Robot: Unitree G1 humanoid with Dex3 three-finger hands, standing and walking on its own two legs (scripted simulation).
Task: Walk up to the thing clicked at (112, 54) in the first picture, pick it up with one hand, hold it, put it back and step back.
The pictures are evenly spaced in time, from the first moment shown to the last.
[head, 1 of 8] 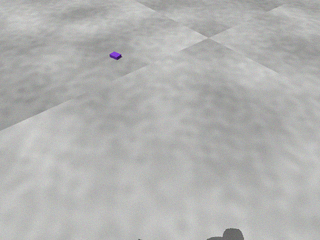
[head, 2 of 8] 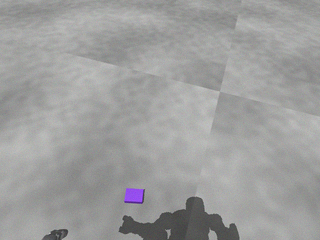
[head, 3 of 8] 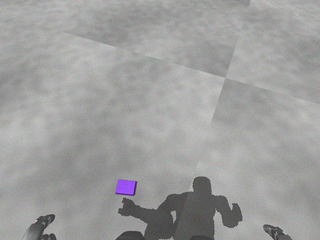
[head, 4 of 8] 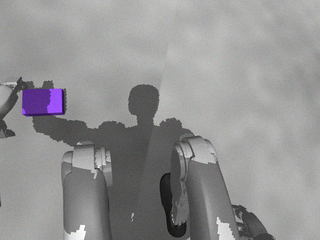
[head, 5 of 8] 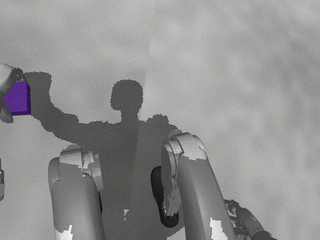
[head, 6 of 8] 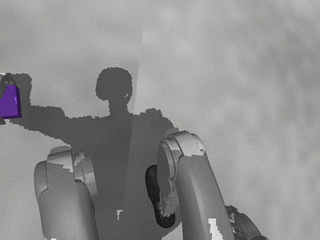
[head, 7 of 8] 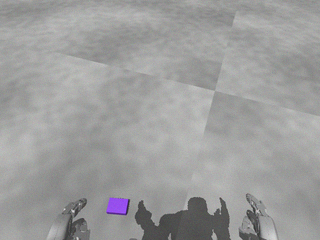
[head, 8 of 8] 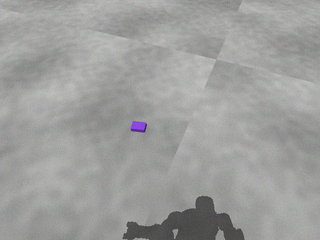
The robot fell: no
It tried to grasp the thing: yes
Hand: left
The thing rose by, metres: 0.69
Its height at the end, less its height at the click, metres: +0.00
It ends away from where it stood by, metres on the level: 0.01
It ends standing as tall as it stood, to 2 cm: yes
